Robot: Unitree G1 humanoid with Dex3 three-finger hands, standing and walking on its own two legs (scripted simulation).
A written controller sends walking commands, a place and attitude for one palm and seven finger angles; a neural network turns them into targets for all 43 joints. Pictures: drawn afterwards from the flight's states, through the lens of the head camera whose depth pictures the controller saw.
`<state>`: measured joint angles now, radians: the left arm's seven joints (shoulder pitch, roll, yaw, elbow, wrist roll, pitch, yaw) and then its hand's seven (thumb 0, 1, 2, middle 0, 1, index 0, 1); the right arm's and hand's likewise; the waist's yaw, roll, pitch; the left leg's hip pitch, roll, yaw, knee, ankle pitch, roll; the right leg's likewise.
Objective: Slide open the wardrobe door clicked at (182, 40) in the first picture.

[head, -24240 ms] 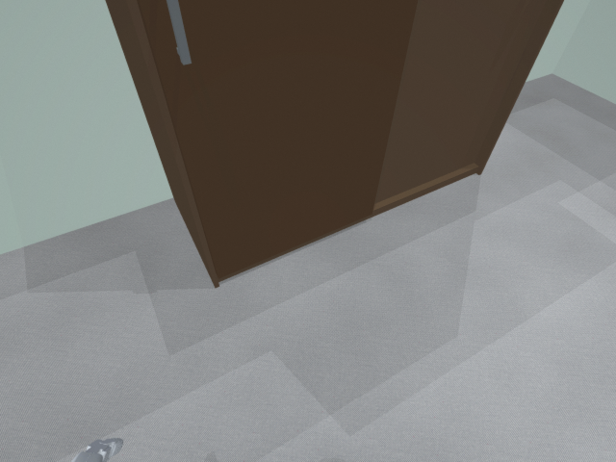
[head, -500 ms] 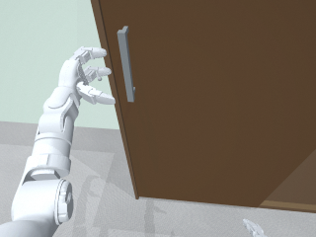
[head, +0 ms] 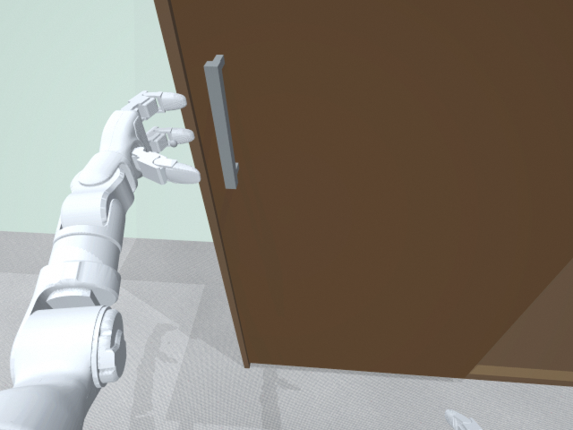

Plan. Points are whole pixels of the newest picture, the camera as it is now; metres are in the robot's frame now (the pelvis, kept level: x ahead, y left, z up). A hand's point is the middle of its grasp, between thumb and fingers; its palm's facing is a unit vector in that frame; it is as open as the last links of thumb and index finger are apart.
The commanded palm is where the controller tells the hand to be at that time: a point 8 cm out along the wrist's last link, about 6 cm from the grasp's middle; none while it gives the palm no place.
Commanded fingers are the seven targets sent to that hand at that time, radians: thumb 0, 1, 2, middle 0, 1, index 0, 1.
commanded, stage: move the hooked fingers beside the handle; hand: left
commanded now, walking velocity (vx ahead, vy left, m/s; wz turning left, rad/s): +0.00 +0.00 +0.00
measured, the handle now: (225, 126) +0.49 +0.10 +0.21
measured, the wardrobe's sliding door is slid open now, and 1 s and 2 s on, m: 0.00 0.00 0.00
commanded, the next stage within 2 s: feel for the door with the fingertips in 1.16 s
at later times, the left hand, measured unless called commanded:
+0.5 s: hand (175, 156) +0.42 +0.16 +0.21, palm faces -0.03 -1.00 +0.00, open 14.0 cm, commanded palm +0.41 +0.21 +0.22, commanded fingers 0.00 -0.50 0.30 -0.30 -1.20 -0.30 -1.20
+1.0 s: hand (180, 144) +0.44 +0.16 +0.21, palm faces -0.03 -1.00 -0.02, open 14.0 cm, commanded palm +0.42 +0.21 +0.21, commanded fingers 0.00 -0.50 0.30 -0.30 -1.20 -0.30 -1.20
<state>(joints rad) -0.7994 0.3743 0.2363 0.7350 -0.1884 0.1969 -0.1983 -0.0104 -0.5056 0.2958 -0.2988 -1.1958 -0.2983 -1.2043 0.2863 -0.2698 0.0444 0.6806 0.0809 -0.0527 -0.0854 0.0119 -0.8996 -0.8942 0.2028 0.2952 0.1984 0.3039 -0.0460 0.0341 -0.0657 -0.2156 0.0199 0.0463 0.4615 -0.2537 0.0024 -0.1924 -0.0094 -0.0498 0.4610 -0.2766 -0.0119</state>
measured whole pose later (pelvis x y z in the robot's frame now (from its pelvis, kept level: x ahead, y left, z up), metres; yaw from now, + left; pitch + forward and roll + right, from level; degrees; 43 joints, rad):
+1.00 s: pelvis +0.01 +0.00 +0.00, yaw +0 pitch +1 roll +0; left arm -0.78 0.35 0.23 0.67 -0.17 0.17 -0.17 -0.01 -0.51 0.30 -0.30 -1.20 -0.30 -1.20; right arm 0.28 -0.26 0.05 0.67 0.08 -0.04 -0.09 0.01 -0.90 -0.89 0.20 0.30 0.20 0.30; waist -0.05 0.02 -0.05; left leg -0.21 0.02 0.05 0.46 -0.26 0.00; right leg -0.19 -0.01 -0.05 0.46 -0.28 -0.01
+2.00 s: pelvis +0.00 +0.00 +0.00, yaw +0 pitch +1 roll +0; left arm -0.84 0.33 0.19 0.72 -0.17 0.16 -0.13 -0.01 -0.51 0.30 -0.30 -1.20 -0.30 -1.20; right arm 0.30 -0.27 0.03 0.70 0.07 -0.04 -0.09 0.01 -0.90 -0.89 0.20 0.30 0.20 0.30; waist -0.05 0.02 -0.04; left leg -0.23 0.02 0.04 0.46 -0.25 0.00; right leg -0.20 0.00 -0.06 0.45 -0.27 -0.02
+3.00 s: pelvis +0.00 +0.00 +0.00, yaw +0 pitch +1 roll +0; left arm -0.79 0.21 0.15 0.61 -0.17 0.21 -0.06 -0.01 -0.51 0.30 -0.30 -1.20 -0.30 -1.20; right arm 0.26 -0.25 0.03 0.67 0.06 -0.01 -0.07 0.01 -0.90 -0.89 0.20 0.30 0.20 0.30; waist -0.04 0.03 -0.05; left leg -0.20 0.02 0.05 0.45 -0.25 0.00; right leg -0.18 0.00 -0.04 0.45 -0.27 -0.01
